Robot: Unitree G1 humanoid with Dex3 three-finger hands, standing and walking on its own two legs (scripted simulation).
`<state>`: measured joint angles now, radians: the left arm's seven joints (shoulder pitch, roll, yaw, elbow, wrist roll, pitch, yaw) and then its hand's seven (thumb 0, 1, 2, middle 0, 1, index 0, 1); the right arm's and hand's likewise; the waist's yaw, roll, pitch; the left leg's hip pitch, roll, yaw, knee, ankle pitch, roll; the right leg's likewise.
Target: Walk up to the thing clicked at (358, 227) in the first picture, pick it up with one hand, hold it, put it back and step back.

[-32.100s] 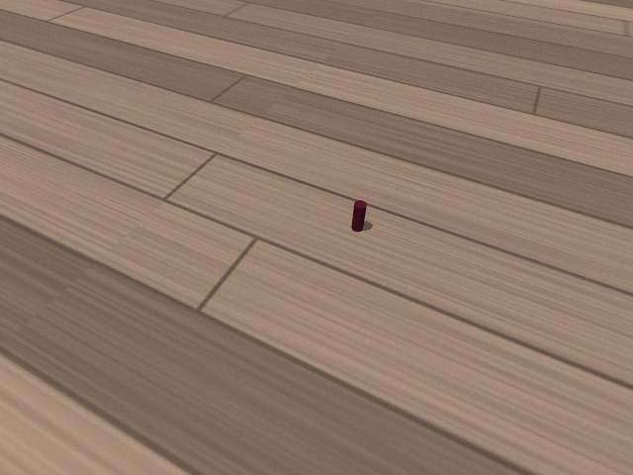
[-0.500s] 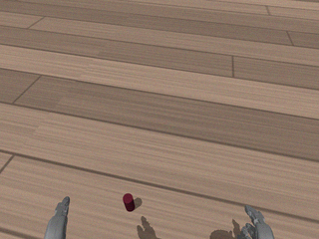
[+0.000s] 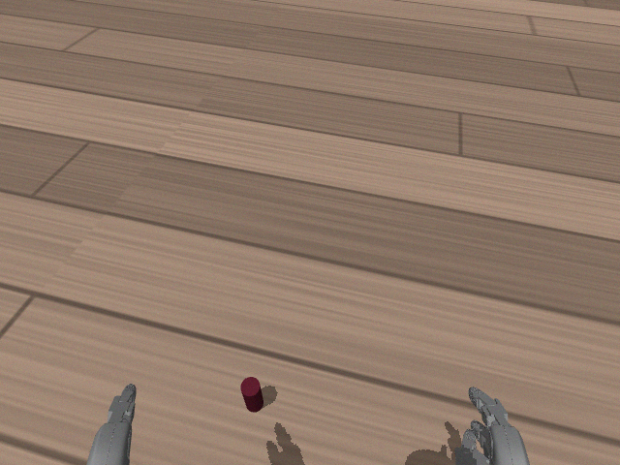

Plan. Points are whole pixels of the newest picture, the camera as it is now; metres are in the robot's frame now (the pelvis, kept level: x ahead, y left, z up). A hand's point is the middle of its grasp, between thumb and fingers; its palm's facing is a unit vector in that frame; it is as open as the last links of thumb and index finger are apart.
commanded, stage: home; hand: left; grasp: from the side
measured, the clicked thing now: (252, 395) +0.43 +0.15 -0.65
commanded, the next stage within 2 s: stand in 1.08 s
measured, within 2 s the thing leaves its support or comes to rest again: neither
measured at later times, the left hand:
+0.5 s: hand out of the picture +0.16 +0.18 -0.06, palm faces +0.12 -0.95 -0.28, open 17.4 cm
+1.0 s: hand out of the picture +0.16 +0.18 -0.06, palm faces +0.12 -0.95 -0.28, open 17.4 cm
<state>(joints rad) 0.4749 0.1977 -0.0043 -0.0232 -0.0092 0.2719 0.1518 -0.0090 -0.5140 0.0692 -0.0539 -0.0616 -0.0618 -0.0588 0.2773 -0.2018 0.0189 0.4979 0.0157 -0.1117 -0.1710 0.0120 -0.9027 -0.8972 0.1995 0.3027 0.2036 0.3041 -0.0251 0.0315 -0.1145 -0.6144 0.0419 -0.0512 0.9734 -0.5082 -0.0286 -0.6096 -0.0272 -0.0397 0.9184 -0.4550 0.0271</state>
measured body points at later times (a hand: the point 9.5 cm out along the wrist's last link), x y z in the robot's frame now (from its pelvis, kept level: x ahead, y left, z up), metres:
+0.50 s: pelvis -0.01 +0.00 +0.00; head +0.02 +0.00 +0.45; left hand +0.15 +0.23 -0.03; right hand +0.16 -0.25 -0.07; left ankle -0.01 +0.13 -0.69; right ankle +0.00 -0.14 -0.69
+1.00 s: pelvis -0.01 -0.01 +0.00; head +0.02 +0.00 +0.45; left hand +0.15 +0.23 -0.04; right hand +0.15 -0.25 -0.07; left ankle -0.01 +0.13 -0.69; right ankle +0.00 -0.14 -0.69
